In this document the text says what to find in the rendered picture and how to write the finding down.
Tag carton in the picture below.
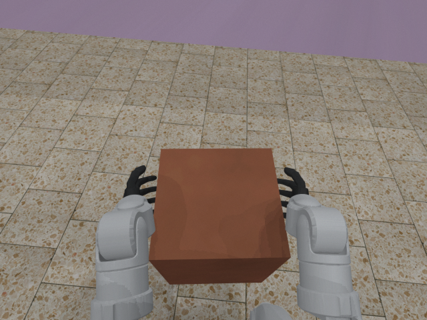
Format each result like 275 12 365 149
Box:
149 148 291 285

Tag robot right forearm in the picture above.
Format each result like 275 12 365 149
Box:
285 194 363 320

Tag robot right hand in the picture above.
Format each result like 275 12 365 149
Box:
277 167 309 219

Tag robot left hand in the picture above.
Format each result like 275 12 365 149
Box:
123 165 157 213

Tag robot right thigh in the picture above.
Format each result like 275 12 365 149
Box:
250 304 293 320

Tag robot left forearm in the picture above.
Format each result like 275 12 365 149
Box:
90 195 155 320

